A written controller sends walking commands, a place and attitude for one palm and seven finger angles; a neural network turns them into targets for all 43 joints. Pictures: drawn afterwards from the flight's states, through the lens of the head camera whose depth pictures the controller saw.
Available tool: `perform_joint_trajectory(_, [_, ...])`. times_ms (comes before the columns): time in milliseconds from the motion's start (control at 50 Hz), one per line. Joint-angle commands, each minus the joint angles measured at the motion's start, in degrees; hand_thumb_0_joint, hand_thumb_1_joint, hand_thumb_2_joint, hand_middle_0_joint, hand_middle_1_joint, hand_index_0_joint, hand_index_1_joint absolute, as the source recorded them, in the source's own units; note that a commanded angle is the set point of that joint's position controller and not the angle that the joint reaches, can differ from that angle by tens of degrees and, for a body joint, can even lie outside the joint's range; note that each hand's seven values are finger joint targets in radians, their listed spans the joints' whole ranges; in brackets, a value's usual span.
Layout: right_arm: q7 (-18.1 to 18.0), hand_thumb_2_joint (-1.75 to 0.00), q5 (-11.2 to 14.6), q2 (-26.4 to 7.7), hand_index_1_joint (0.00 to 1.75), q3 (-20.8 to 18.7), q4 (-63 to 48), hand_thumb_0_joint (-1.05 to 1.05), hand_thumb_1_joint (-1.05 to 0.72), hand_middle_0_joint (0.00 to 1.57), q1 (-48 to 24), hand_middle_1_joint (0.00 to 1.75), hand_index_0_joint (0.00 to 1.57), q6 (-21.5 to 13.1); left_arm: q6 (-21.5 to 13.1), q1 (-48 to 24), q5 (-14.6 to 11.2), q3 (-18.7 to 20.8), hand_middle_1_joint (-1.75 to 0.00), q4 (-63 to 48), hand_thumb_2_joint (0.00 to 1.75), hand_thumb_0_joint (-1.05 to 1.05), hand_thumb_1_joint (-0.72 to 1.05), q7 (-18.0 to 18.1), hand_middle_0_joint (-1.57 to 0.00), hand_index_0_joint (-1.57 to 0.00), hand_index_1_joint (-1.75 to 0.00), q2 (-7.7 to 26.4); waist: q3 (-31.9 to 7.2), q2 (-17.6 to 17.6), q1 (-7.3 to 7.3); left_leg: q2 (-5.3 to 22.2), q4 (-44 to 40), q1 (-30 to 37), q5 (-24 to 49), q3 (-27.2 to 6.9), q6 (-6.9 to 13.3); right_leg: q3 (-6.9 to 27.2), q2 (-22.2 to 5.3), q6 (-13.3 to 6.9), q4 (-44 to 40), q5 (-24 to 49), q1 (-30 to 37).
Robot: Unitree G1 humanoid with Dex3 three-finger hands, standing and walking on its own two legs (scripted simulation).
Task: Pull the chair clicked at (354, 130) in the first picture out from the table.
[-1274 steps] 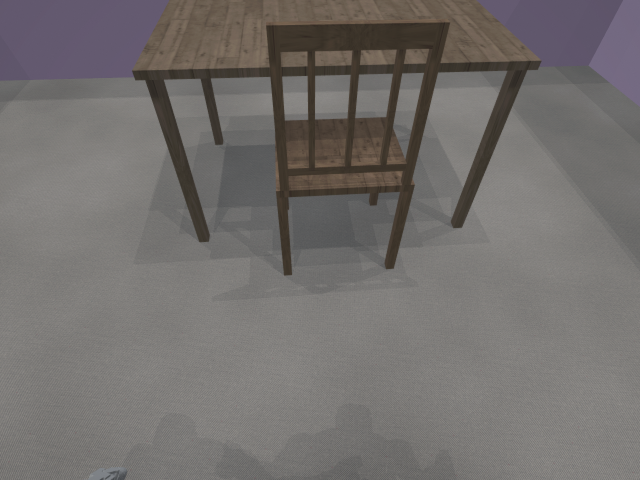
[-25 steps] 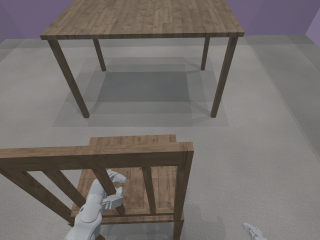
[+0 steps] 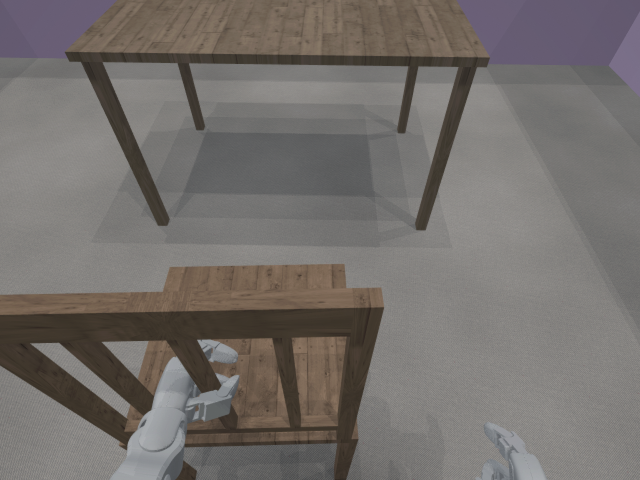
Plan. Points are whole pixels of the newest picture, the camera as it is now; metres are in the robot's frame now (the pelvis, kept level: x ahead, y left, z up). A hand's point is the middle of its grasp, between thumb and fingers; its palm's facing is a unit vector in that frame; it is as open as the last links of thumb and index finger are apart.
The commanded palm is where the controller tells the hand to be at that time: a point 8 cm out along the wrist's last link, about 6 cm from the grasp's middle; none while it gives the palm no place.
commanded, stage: open the thumb and straighten the fingers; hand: left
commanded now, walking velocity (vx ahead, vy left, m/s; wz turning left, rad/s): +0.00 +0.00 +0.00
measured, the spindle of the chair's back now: (211, 388) +0.26 +0.16 -0.07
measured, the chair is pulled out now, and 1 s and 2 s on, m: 0.74 0.74 0.74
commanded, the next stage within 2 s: draw the fingers out of the gap in 0.58 s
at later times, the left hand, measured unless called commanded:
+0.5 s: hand (222, 386) +0.26 +0.15 -0.07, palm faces -0.01 -0.98 -0.22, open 16.4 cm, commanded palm +0.24 +0.19 -0.04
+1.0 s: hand (210, 429) +0.20 +0.15 -0.07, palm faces +0.01 -0.98 -0.22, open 17.4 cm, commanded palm +0.18 +0.20 -0.04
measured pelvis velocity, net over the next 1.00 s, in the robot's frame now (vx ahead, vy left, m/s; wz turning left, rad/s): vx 0.03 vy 0.01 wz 0.03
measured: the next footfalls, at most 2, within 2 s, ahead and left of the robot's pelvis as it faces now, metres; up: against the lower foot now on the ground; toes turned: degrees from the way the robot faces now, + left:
none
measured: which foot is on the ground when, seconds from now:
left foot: down 0.00-1.00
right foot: down 0.00-1.00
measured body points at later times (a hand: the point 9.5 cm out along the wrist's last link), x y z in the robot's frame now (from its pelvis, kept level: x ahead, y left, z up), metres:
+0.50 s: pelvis +0.02 +0.00 -0.03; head +0.06 -0.02 +0.42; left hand +0.26 +0.20 -0.05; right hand +0.18 -0.24 -0.12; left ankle -0.01 +0.14 -0.73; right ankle +0.05 -0.12 -0.73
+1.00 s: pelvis +0.03 +0.01 -0.04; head +0.07 -0.01 +0.41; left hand +0.20 +0.20 -0.05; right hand +0.20 -0.24 -0.12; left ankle -0.01 +0.14 -0.73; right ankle +0.05 -0.12 -0.73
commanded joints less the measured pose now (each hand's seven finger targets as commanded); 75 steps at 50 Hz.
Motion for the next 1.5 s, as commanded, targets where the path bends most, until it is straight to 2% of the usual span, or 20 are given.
perform_joint_trajectory(0, [-0.28, -0.90, -0.10, -7.80, 0.30, -2.83, -9.34, 0.00, -0.90, 0.20, -4.91, 0.30, 0.20, -5.05, -1.17, -10.85, -0.20, 1.89, -1.45, -16.58, 0.37, 0.00, -0.19, 0.20, -0.50, -0.50, -1.45, 5.56, -10.87, -1.00, -0.93, -0.59, -1.61, -8.22, -0.46, 0.46, 3.08, 1.82, -0.89, -1.29, -1.92, -2.98, 4.78])
perform_joint_trajectory(40, [-0.39, -0.90, -0.31, -8.17, 0.30, -3.05, -9.66, 0.00, -0.90, 0.20, -4.45, 0.30, 0.20, -5.93, 0.24, -8.21, -0.22, 2.77, -1.38, -17.54, 0.26, 0.00, -0.43, 0.26, -0.47, -0.47, -1.38, 5.74, -13.01, -0.30, -0.11, -0.76, -0.03, -8.99, 0.44, 0.81, 2.96, 1.44, -0.87, -1.07, -0.11, -2.10, 4.17])
perform_joint_trajectory(60, [-0.49, -0.90, -0.48, -8.50, 0.30, -3.18, -9.70, 0.00, -0.90, 0.20, -4.00, 0.30, 0.20, -6.12, 1.00, -6.01, -0.20, 5.92, -1.30, -17.01, 0.20, 0.00, -0.55, 0.43, -0.45, -0.45, -1.30, 8.38, -13.04, -0.65, 0.45, -0.83, 0.76, -10.15, 1.18, 0.87, 2.77, 1.38, -0.84, -1.15, 0.80, -0.89, 4.25])
perform_joint_trajectory(80, [-0.45, -0.90, -0.53, -8.31, 0.30, -2.97, -10.32, 0.00, -0.90, 0.20, -4.33, 0.30, 0.20, -6.38, 1.59, -5.15, -0.12, 3.60, -1.23, -18.69, 0.20, 0.00, -0.55, 0.09, -0.43, -0.43, -1.23, 6.02, -13.49, 0.73, 0.58, -0.94, 1.10, -10.30, 1.60, 1.04, 2.61, 0.99, -0.92, -1.13, 1.58, -0.43, 3.75])
perform_joint_trajectory(140, [-0.76, -0.90, -0.71, -8.52, 0.30, -3.00, -10.98, 0.00, -0.90, 0.20, -3.50, 0.30, 0.20, -7.32, 3.37, -4.56, -0.29, 1.90, -1.01, -20.70, 0.20, 0.00, -0.55, 0.16, -0.35, -0.35, -1.01, 3.98, -13.64, -1.88, 0.06, -0.72, 2.73, -11.31, 2.68, 0.67, 2.56, 0.20, -0.80, -0.87, 3.21, 0.71, 2.26])
perform_joint_trajectory(200, [-1.28, -0.90, -0.94, -9.03, 0.30, -3.14, -11.08, 0.00, -0.90, 0.20, -2.86, 0.30, 0.20, -8.12, 4.51, -5.48, -0.23, 3.33, -0.80, -23.43, 0.20, 0.00, -0.55, 0.47, -0.27, -0.27, -0.80, 5.96, -14.59, -1.48, -0.13, -0.81, 4.31, -11.58, 3.60, 0.48, 2.50, 0.15, -0.69, -0.91, 4.51, 1.72, 1.45])
perform_joint_trajectory(240, [-1.36, -0.90, -1.03, -8.69, 0.30, -3.02, -11.57, 0.00, -0.90, 0.20, -2.33, 0.30, 0.20, -8.50, 5.14, -3.39, 0.06, 1.80, -0.65, -24.60, 0.20, 0.00, -0.55, 0.61, -0.22, -0.22, -0.65, 4.13, -15.24, -2.42, -0.12, -0.85, 5.15, -11.62, 4.35, 0.59, 2.53, -0.08, -0.78, -0.66, 5.40, 2.65, 1.06])
perform_joint_trajectory(320, [-1.50, -0.90, -1.29, -8.69, 0.30, -3.04, -12.11, 0.00, -0.90, 0.20, -1.36, 0.30, 0.20, -8.84, 6.50, -1.90, 0.80, 2.11, -0.36, -28.18, 0.20, 0.00, -0.55, 1.11, -0.13, -0.13, -0.36, 4.79, -16.90, -1.46, 0.04, -0.92, 6.78, -11.48, 7.08, 0.31, 2.32, -0.38, -0.79, -0.81, 7.40, 5.76, 0.81])
perform_joint_trajectory(340, [-1.68, -0.90, -1.38, -9.00, 0.30, -2.95, -11.91, 0.00, -0.90, 0.20, -0.92, 0.30, 0.20, -8.55, 7.16, -0.19, 0.93, 4.79, -0.29, -25.24, 0.20, 0.00, -0.55, 1.23, -0.10, -0.10, -0.29, 6.90, -15.48, -4.11, 0.15, -0.90, 7.33, -13.20, 6.56, 0.47, 2.35, -0.44, -0.69, -0.68, 7.70, 5.84, 0.39])
perform_joint_trajectory(360, [-1.70, -0.90, -1.41, -8.87, 0.30, -2.81, -12.22, 0.00, -0.90, 0.20, -0.96, 0.30, 0.20, -8.32, 7.40, -0.83, 1.01, 3.72, -0.22, -26.44, 0.20, 0.00, -0.55, 0.99, -0.07, -0.07, -0.22, 5.92, -15.54, -4.39, -0.06, -1.08, 7.65, -13.94, 6.38, 0.55, 2.41, -0.36, -0.78, -0.56, 7.90, 6.16, 0.49])
perform_joint_trajectory(420, [-1.81, -0.90, -1.48, -8.71, 0.30, -2.82, -13.03, 0.00, -0.90, 0.20, -0.65, 0.30, 0.20, -8.36, 8.16, -0.11, 1.06, 3.52, 0.00, -29.44, 0.20, 0.00, -0.55, 0.61, 0.00, 0.00, 0.00, 5.98, -16.81, -2.68, 0.01, -1.12, 8.71, -13.44, 7.79, 0.53, 2.48, -0.34, -0.87, -0.74, 8.72, 7.73, 0.60])
perform_joint_trajectory(460, [-1.72, -0.90, -1.47, -8.40, 0.30, -2.75, -13.84, 0.00, -0.90, 0.20, -0.68, 0.30, 0.20, -8.55, 8.34, 3.16, 0.96, 2.80, 0.00, -32.28, 0.20, 0.00, -0.55, 0.31, 0.00, 0.00, 0.00, 5.35, -18.10, -0.66, 0.42, -1.09, 9.39, -12.81, 9.92, 0.57, 2.29, -0.56, -1.07, -0.97, 9.64, 9.87, 1.11])
perform_joint_trajectory(520, [-1.94, -0.90, -1.41, -8.50, 0.30, -2.64, -13.91, 0.00, -0.90, 0.20, -0.20, 0.30, 0.20, -8.62, 9.12, 3.99, 1.01, 1.46, 0.00, -33.56, 0.20, 0.00, -0.55, 0.36, 0.00, 0.00, 0.00, 4.76, -17.00, -2.03, -0.64, -0.87, 10.51, -13.06, 10.35, 0.20, 2.35, -0.92, -0.93, -0.79, 10.10, 10.47, -0.55])
perform_joint_trajectory(620, [-2.31, -0.90, -1.46, -8.68, 0.30, -2.61, -14.39, 0.00, -0.90, 0.20, -0.04, 0.30, 0.20, -8.75, 9.93, 4.46, 1.19, 1.72, 0.00, -37.00, 0.20, 0.00, -0.55, 0.64, 0.00, 0.00, 0.00, 5.83, -17.16, -1.18, -0.60, -1.14, 11.38, -13.61, 9.06, -0.06, 2.40, -1.08, -0.99, -0.80, 10.77, 8.81, -1.55])
perform_joint_trajectory(660, [-2.46, -0.90, -1.46, -8.41, 0.30, -2.60, -14.45, 0.00, -0.90, 0.20, 0.09, 0.30, 0.20, -8.52, 10.41, 9.20, 1.37, 3.75, 0.00, -34.19, 0.20, 0.00, -0.55, 0.83, 0.00, 0.00, 0.00, 6.72, -15.73, -2.10, 0.08, -1.23, 11.73, -15.20, 8.82, 0.08, 2.21, -1.32, -0.90, -0.89, 11.29, 8.67, -1.99])
perform_joint_trajectory(800, [-2.73, -0.90, -1.34, -7.86, 0.30, -2.79, -16.47, 0.00, -0.90, 0.20, -0.43, 0.30, 0.20, -8.63, 10.40, 16.08, 1.30, 1.92, 0.00, -42.05, 0.20, 0.00, -0.55, 0.64, 0.00, 0.00, 0.00, 6.05, -16.72, -1.14, 0.33, -1.25, 12.64, -15.75, 8.81, -0.27, 2.38, -1.21, -0.85, -1.14, 11.98, 8.17, -2.03])
perform_joint_trajectory(860, [-2.91, -0.90, -1.26, -7.36, 0.30, -2.68, -17.05, 0.00, -0.90, 0.20, -0.67, 0.30, 0.20, -9.06, 10.25, 19.99, 1.55, 0.00, 0.00, -44.57, 0.20, 0.00, -0.55, 0.89, 0.00, 0.00, 0.00, 4.46, -15.62, -1.07, 0.08, -1.28, 13.11, -16.14, 7.75, -0.36, 2.39, -1.52, -0.85, -0.94, 12.26, 6.39, -3.57])
perform_joint_trajectory(1040, [-3.45, -0.90, -1.30, -6.38, 0.30, -3.07, -17.82, 0.00, -0.90, 0.20, -1.41, 0.30, 0.20, -9.63, 9.46, 29.89, 2.23, 0.51, 0.00, -49.36, 0.20, 0.00, -0.55, 0.93, 0.00, 0.00, 0.00, 5.35, -14.75, -0.62, 0.86, -1.51, 14.60, -18.31, 5.83, -0.73, 2.35, -1.67, -0.67, -1.21, 13.47, 3.61, -5.50])
perform_joint_trajectory(1220, [-4.04, -0.90, -1.21, -6.21, 0.30, -3.09, -19.17, 0.00, -0.90, 0.20, -2.13, 0.30, 0.20, -10.21, 8.56, 34.72, 2.42, -0.63, 0.00, -53.02, 0.20, 0.00, -0.55, -0.19, 0.00, 0.00, 0.00, 5.27, -12.91, -0.93, 0.84, -1.59, 15.90, -20.64, 1.52, -1.11, 2.57, -1.67, -0.32, -1.22, 13.98, -2.64, -8.75])
perform_joint_trajectory(1480, [-4.06, -0.90, -0.94, -4.87, 0.30, -3.64, -22.37, 0.00, -0.90, 0.20, -2.57, 0.30, 0.20, -9.47, 7.94, 46.80, 4.05, -2.24, 0.00, -58.63, 0.20, 0.00, -0.55, 0.30, 0.00, 0.00, 0.00, 4.45, -12.24, -0.96, 2.25, -1.77, 17.52, -24.03, -1.40, -1.06, 2.70, -1.55, 0.13, -1.57, 15.68, -6.87, -11.27])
